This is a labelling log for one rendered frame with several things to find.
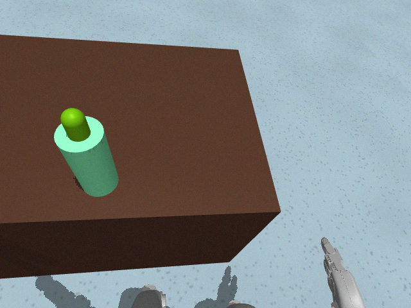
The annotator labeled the bottle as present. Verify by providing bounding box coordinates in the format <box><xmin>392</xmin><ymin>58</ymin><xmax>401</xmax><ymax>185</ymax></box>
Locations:
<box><xmin>54</xmin><ymin>108</ymin><xmax>119</xmax><ymax>197</ymax></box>

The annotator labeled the right robot hand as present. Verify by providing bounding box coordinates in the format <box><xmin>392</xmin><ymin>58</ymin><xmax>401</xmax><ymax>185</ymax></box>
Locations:
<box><xmin>321</xmin><ymin>237</ymin><xmax>365</xmax><ymax>308</ymax></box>

